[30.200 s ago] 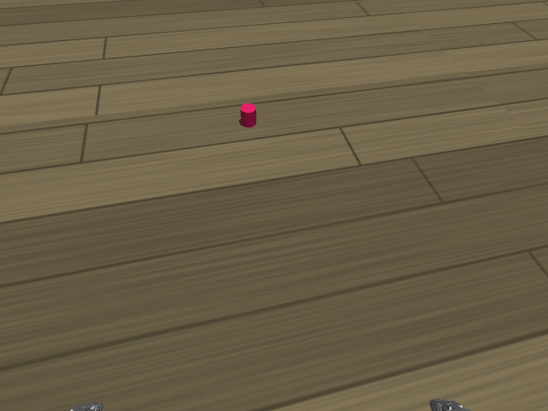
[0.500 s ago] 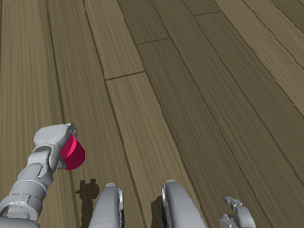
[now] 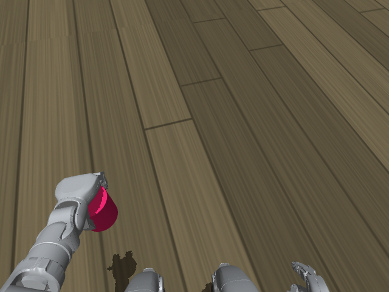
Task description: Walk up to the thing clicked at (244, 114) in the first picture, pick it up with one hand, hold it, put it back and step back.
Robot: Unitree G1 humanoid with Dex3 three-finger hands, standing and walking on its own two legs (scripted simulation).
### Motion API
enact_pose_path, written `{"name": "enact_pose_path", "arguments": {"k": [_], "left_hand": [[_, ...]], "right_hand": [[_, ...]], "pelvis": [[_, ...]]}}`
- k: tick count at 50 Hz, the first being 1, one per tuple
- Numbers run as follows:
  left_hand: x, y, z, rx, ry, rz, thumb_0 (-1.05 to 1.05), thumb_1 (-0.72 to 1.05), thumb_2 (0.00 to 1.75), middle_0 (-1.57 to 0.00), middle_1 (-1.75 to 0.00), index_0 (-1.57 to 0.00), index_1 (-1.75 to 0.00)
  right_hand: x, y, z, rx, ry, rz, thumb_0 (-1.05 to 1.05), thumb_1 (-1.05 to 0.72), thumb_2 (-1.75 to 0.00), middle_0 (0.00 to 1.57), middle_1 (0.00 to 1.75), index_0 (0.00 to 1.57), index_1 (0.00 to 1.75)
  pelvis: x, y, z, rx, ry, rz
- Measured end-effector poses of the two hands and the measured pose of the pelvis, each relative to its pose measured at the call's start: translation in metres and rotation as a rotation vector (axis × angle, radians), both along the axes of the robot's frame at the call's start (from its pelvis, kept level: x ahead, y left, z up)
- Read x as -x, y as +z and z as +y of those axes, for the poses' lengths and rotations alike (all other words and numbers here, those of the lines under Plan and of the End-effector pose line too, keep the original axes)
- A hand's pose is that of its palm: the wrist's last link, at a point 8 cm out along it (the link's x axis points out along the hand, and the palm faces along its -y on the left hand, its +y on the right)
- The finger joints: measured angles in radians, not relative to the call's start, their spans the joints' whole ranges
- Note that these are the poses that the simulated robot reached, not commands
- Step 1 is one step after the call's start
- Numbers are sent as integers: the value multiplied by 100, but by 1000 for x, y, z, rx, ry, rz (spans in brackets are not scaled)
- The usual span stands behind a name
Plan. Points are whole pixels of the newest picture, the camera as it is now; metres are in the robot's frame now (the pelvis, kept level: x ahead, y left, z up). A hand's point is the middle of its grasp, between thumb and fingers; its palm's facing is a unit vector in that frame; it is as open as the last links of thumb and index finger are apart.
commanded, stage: hold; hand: left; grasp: from above
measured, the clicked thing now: (88, 208) +0.32 +0.24 -0.14
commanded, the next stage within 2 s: crouch in 1.96 s
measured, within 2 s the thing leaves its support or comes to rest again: neither
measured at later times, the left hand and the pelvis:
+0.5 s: hand (80, 202) +0.30 +0.22 -0.05, palm faces -0.48 -0.06 -0.88, open 11.1 cm; pelvis +0.01 +0.00 +0.02, yaw +0 degrees
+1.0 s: hand (77, 206) +0.29 +0.22 -0.03, palm faces -0.48 -0.06 -0.88, open 11.1 cm; pelvis +0.00 +0.00 +0.03, yaw -1 degrees
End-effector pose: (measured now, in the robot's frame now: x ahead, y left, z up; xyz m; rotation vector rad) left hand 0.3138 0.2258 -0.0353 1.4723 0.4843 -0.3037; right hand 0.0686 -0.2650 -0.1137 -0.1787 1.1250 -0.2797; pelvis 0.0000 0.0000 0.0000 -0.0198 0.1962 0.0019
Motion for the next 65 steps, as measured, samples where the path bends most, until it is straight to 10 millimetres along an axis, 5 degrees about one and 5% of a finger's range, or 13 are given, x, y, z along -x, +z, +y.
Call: {"name": "enact_pose_path", "arguments": {"k": [19,65], "left_hand": [[2,31,0,-6,-25,-8,0,-18,71,-60,-81,-55,-77],[25,71,-6,-3,-57,-10,-1,-18,71,-60,-80,-55,-77]], "right_hand": [[-33,22,-3,-5,20,-76,1,-90,-89,20,30,21,30],[-49,40,5,-41,60,-183,1,-91,-90,20,30,21,30]], "pelvis": [[-11,18,0,-9,-3,-67],[4,31,-1,-16,-12,-158]]}}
